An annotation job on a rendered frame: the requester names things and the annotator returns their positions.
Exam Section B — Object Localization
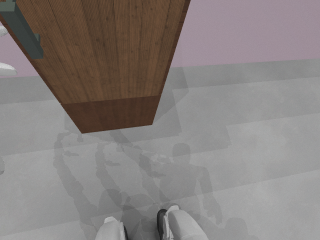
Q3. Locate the robot left hand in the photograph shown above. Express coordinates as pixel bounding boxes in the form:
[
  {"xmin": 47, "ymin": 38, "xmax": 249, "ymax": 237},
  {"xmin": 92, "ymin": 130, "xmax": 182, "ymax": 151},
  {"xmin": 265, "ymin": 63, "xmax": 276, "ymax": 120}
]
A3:
[{"xmin": 0, "ymin": 25, "xmax": 17, "ymax": 76}]

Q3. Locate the cupboard door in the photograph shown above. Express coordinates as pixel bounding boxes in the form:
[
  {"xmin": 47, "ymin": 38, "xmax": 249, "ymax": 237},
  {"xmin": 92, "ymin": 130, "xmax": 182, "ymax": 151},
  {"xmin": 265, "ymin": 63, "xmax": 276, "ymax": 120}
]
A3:
[{"xmin": 0, "ymin": 0, "xmax": 185, "ymax": 104}]

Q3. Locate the robot left shin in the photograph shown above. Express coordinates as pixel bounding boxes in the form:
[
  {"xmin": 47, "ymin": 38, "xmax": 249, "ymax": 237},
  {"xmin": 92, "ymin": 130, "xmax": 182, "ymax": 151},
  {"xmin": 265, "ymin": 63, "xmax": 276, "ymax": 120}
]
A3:
[{"xmin": 104, "ymin": 217, "xmax": 118, "ymax": 224}]

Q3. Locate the handle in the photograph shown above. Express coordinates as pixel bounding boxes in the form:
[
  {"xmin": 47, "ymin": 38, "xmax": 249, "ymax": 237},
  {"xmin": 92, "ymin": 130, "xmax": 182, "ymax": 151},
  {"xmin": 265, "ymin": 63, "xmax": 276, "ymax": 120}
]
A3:
[{"xmin": 0, "ymin": 0, "xmax": 44, "ymax": 59}]

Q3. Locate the robot right foot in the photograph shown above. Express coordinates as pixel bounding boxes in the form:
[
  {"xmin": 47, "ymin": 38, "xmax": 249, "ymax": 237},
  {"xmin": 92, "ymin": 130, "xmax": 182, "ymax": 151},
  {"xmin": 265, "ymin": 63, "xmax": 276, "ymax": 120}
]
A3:
[{"xmin": 157, "ymin": 209, "xmax": 167, "ymax": 240}]

